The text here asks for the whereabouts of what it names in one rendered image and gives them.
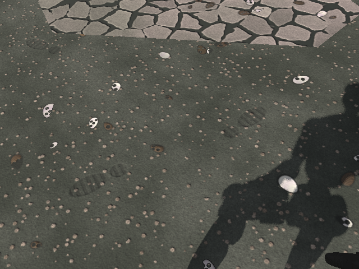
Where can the robot right hand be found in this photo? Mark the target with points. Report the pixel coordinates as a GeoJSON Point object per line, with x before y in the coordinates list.
{"type": "Point", "coordinates": [343, 260]}

